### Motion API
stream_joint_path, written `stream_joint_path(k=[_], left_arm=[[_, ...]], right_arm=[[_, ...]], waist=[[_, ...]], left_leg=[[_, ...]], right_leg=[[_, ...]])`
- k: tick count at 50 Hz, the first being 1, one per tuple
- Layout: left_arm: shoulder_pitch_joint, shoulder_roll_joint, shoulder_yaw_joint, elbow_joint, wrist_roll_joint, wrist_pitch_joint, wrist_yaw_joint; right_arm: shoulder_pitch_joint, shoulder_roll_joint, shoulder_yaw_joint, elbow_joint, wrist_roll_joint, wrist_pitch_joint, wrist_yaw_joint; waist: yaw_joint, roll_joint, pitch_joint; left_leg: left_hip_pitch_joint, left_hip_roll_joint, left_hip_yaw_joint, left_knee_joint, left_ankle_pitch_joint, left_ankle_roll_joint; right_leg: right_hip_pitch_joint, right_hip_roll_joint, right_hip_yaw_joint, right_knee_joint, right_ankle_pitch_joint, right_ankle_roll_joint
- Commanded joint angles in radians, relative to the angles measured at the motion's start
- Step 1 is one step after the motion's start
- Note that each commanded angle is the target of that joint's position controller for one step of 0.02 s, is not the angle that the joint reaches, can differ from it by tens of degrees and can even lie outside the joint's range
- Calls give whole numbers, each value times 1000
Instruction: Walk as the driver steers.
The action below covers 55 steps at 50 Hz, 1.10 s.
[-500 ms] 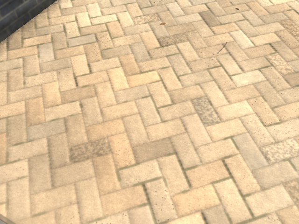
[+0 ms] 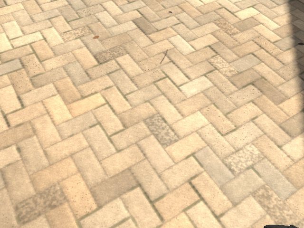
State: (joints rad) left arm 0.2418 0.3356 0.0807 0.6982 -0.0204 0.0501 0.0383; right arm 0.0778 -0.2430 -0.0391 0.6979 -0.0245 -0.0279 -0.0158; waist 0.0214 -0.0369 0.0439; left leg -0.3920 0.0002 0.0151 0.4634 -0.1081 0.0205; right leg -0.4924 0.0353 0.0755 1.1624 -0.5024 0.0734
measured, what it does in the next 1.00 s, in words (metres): steps on the spot, turning right: right foot, then left foot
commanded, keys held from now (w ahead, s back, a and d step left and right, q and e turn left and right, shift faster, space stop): e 0.48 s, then no key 0.20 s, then w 0.32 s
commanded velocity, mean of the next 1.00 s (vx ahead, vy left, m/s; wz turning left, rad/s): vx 0.09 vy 0.00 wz -0.41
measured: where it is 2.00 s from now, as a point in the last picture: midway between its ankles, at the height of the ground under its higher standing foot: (226, 204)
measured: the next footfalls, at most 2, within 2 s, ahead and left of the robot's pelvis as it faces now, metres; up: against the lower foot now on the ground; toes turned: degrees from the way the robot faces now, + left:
right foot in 0.26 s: +0.04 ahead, -0.14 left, +0.00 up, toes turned -12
left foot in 0.74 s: +0.10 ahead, +0.08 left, +0.00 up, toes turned -24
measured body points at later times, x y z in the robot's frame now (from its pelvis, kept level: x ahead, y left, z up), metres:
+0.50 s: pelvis +0.01 -0.05 +0.01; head +0.03 -0.09 +0.46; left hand +0.22 +0.19 -0.06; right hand +0.08 -0.37 -0.11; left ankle +0.06 +0.11 -0.65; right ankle +0.00 -0.14 -0.73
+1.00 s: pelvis +0.06 -0.06 +0.01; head +0.08 -0.06 +0.46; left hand +0.32 +0.13 -0.08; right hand -0.02 -0.33 -0.11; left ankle +0.06 +0.09 -0.73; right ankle +0.05 -0.20 -0.70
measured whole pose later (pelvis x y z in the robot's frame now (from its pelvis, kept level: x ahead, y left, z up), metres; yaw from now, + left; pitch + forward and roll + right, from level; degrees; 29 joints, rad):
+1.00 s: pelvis +0.06 -0.06 +0.01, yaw -22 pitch +2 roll +0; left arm 0.21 0.30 0.07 0.67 -0.01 -0.04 -0.01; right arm 0.35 -0.27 -0.06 0.83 0.02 -0.04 -0.01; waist -0.06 -0.02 -0.01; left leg -0.10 0.03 -0.04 0.33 -0.26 -0.01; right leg -0.47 -0.02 0.00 0.75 -0.29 0.02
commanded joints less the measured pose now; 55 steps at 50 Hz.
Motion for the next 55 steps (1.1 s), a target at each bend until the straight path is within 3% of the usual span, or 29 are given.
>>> stream_joint_path(k=[1, 5, 8, 10, 12, 13, 14, 15, 16, 17, 18, 19, 20, 27, 31, 34, 36, 37, 38, 39, 40, 41, 43, 47, 48, 50, 53, 54, 55], left_arm=[[82, 56, 24, -62, -1, 14, 4], [12, 36, 11, -104, 9, 8, -9], [-3, 52, 13, -118, 8, 9, -26], [1, 63, 19, -124, 8, 12, -37], [61, 63, 28, -101, 12, 13, -45], [95, 87, 39, -90, 17, 12, -41], [109, 186, 64, -103, 18, 10, -24], [71, 272, 73, -141, 41, -3, -24], [64, 223, 63, -143, 61, -27, -29], [16, 192, 52, -142, 55, -44, -29], [-39, 160, 45, -148, 34, -48, -25], [-68, 135, 34, -154, 18, -48, -21], [-70, 120, 25, -158, 17, -46, -15], [-29, 125, 27, -161, 21, -31, 2], [-38, 126, 22, -156, 29, -23, -12], [-63, 111, 13, -149, 22, -19, -19], [-79, 65, -8, -138, 14, -22, -20], [-45, 39, -17, -122, 26, -28, -21], [-5, 8, -27, -120, 44, -36, -25], [-64, 45, -15, -157, 24, -49, -21], [-139, 119, 7, -164, 13, -60, -15], [-135, 128, 19, -157, 5, -66, -17], [-96, 88, 15, -133, 14, -74, -29], [-156, -10, -13, -134, 11, -112, -51], [-168, -21, -18, -137, 9, -117, -55], [-172, -3, -14, -140, 2, -121, -61], [-79, 30, -1, -111, -6, -121, -63], [-9, 47, 10, -86, -8, -118, -58], [95, 76, 25, -63, -12, -117, -48]], right_arm=[[-13, -151, -43, -50, -6, 7, -13], [-10, -179, -56, -36, 5, 13, -21], [-13, -206, -66, -27, 14, 22, -15], [-10, -219, -71, -17, 26, 26, -10], [-17, -215, -72, -3, 45, 32, -9], [26, -183, -67, 19, 48, 36, -8], [56, -118, -52, 15, 20, 40, -1], [-16, -132, -55, -44, 0, 34, -9], [-81, -168, -66, -53, 8, 31, -16], [-63, -177, -74, -43, 23, 33, -19], [-25, -176, -80, -12, 20, 37, -28], [-7, -182, -83, 0, 11, 40, -32], [2, -176, -83, 2, 10, 39, -30], [-26, -134, -61, -4, 28, 27, -10], [-20, -142, -56, -5, 35, 23, 5], [1, -138, -52, -4, 37, 15, 15], [65, -109, -40, 17, 25, 3, 27], [96, -138, -43, 24, 10, 0, 26], [145, -204, -54, 26, 3, 0, 21], [200, -266, -73, 60, 4, -1, 25], [188, -250, -73, 47, 7, -12, 21], [169, -228, -65, 50, 16, -19, 10], [163, -196, -55, 51, 39, -27, -4], [192, -185, -53, 56, 39, -28, -5], [199, -196, -56, 56, 41, -27, -2], [227, -222, -62, 61, 48, -27, 8], [224, -228, -59, 64, 60, -23, 20], [228, -206, -51, 67, 55, -23, 23], [222, -164, -35, 68, 44, -28, 27]], waist=[[3, 196, -124], [-22, 185, -162], [-28, 198, -162], [-19, 201, -154], [20, 180, -154], [23, 121, -136], [-6, -153, -101], [8, -281, -71], [45, -178, -99], [8, -146, -83], [-20, -98, -88], [-28, -106, -93], [-36, -111, -109], [0, -116, -141], [16, -125, -125], [4, -113, -122], [-43, -78, -147], [-36, -25, -153], [-12, 139, -158], [-44, 296, -84], [-87, 259, 17], [-67, 234, 47], [-54, 205, 40], [-85, 192, 0], [-91, 203, -5], [-96, 209, -5], [-36, 177, -8], [-3, 159, -26], [53, 126, -67]], left_leg=[[160, 230, -164, -187, 145, 201], [198, 282, -112, -192, 155, 227], [192, 302, -77, -190, 117, 217], [200, 315, -65, -165, 94, 197], [166, 293, -17, -86, 40, 136], [93, 252, 35, 11, -54, 64], [-123, 130, 153, 294, -303, -48], [-320, -2, 64, 505, -548, -94], [-316, 11, -49, 633, -517, -77], [-315, 26, -77, 658, -417, -60], [-309, 36, -85, 653, -342, -60], [-295, 34, -83, 660, -295, -69], [-258, 22, -80, 685, -264, -78], [-180, 2, -85, 410, -209, -108], [-45, 2, -67, 294, -263, -96], [33, 1, -60, 157, -244, -77], [220, -1, -37, -92, -53, -43], [325, 71, -94, -85, -35, -13], [396, 219, -249, -105, -92, 60], [323, 323, -478, -229, -414, 201], [282, 363, -573, -306, -582, 247], [280, 349, -557, -314, -592, 231], [338, 298, -462, -314, -506, 193], [286, 195, -242, -308, -247, 154], [254, 188, -214, -304, -217, 154], [217, 208, -211, -290, -215, 167], [133, 229, -221, -235, -247, 153], [91, 213, -204, -182, -228, 134], [26, 169, -150, -43, -172, 96]], right_leg=[[-44, -52, -38, -14, 70, 24], [18, -95, -55, -196, 117, 5], [99, -92, -90, -315, 140, -24], [144, -84, -109, -413, 157, -52], [261, -49, -145, -599, 265, -101], [342, -47, -99, -697, 333, -139], [442, -262, 221, -818, 549, -228], [385, -433, 470, -852, 661, -408], [345, -397, 434, -876, 564, -415], [331, -337, 352, -870, 507, -354], [336, -288, 297, -854, 463, -298], [331, -268, 267, -843, 512, -278], [319, -248, 248, -834, 573, -277], [403, -223, 267, -794, 575, -289], [333, -229, 308, -778, 582, -308], [332, -220, 340, -747, 627, -301], [259, -157, 317, -752, 342, -244], [172, -106, 278, -714, 156, -192], [56, 10, 154, -532, -49, -136], [-86, 76, 1, -415, -71, -99], [-172, 15, 22, -254, -62, -77], [-220, -9, 31, -173, -11, -72], [-266, -52, 12, -144, 90, -57], [-104, -56, -84, -359, 230, -51], [-40, -51, -98, -428, 237, -51], [47, -42, -115, -515, 228, -57], [239, -29, -128, -649, 319, -89], [343, -18, -132, -667, 313, -103], [489, -51, -82, -689, 294, -128]])
Keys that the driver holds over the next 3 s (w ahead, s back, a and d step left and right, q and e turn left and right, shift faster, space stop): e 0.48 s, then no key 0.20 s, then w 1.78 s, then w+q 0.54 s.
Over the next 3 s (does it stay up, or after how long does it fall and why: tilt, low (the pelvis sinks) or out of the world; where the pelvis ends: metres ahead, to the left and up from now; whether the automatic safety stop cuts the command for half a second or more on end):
stays up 1.05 -0.44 0.01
